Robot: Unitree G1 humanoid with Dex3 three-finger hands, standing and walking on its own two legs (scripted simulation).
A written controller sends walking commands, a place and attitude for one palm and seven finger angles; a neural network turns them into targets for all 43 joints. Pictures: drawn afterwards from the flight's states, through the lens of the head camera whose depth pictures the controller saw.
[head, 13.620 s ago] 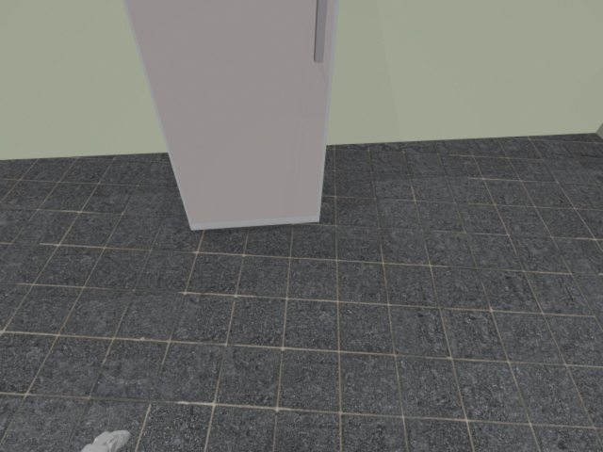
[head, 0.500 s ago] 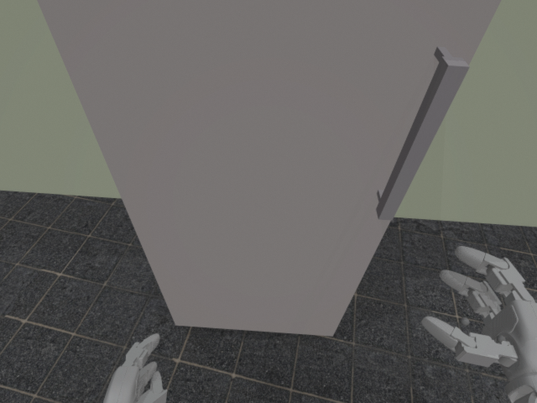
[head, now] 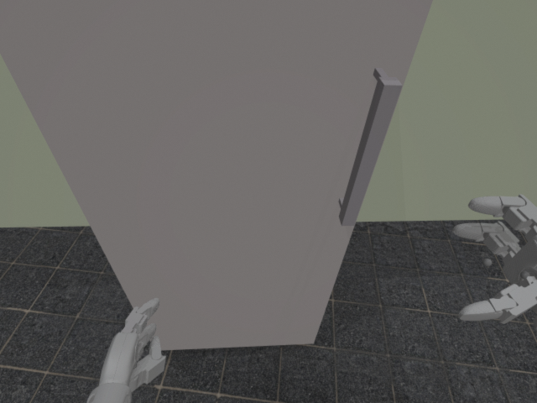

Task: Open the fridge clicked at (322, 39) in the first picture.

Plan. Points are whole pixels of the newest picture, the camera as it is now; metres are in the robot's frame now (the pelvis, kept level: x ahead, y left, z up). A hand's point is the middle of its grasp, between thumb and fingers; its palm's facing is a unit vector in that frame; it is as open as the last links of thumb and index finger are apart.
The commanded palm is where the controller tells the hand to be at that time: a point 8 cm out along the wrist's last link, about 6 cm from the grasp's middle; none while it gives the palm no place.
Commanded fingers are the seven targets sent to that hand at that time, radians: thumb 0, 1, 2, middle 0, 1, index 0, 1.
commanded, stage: raise the hand to about handle height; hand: right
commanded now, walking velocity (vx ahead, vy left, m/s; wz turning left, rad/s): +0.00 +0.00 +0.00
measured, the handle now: (361, 156) +0.45 -0.15 +0.17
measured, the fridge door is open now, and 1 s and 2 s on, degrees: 0 0 0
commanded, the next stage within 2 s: move the hooked fingers beside the handle in 0.74 s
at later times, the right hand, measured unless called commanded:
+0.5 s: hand (479, 233) +0.28 -0.25 +0.18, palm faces -0.03 +0.99 -0.12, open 14.0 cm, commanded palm +0.25 -0.30 +0.20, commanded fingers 0.00 0.50 -0.30 0.30 1.20 0.30 1.20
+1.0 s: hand (485, 219) +0.30 -0.27 +0.19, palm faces +0.04 +1.00 -0.09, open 14.0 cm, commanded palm +0.27 -0.30 +0.20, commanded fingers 0.00 0.50 -0.30 0.30 1.20 0.30 1.20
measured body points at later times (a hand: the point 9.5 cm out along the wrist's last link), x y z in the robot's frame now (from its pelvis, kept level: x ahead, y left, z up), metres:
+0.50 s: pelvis +0.01 +0.02 +0.01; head -0.01 +0.04 +0.45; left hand +0.19 +0.25 -0.06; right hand +0.27 -0.31 +0.19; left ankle -0.03 +0.13 -0.73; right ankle +0.07 -0.11 -0.73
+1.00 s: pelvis +0.02 +0.02 +0.00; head +0.01 +0.04 +0.45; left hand +0.22 +0.24 -0.06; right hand +0.29 -0.32 +0.19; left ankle -0.03 +0.13 -0.73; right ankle +0.07 -0.11 -0.73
